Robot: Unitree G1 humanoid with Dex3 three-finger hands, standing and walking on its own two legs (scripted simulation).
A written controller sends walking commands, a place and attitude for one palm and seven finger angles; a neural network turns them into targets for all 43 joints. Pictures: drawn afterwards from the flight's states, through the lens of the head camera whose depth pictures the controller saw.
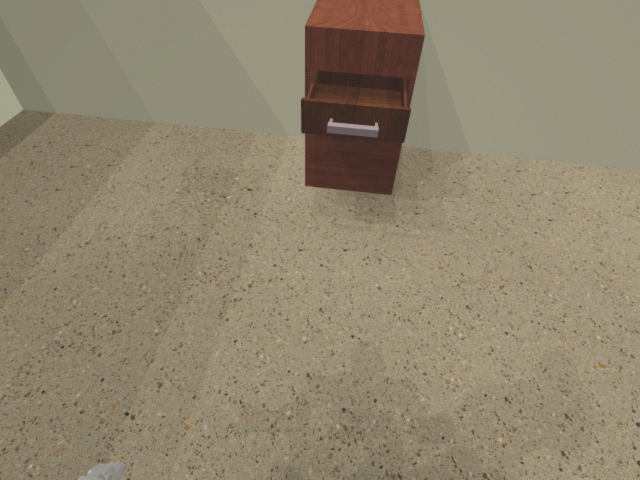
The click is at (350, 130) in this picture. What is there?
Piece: drawer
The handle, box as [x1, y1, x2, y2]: [327, 118, 378, 137]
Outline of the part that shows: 327,125 327,132 377,137 377,123 375,123 374,126 333,122 330,118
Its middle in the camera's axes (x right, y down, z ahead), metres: +0.11 -0.40 +1.38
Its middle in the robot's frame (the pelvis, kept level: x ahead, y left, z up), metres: +1.29 -0.06 -0.25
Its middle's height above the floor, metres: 0.52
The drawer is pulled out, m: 0.25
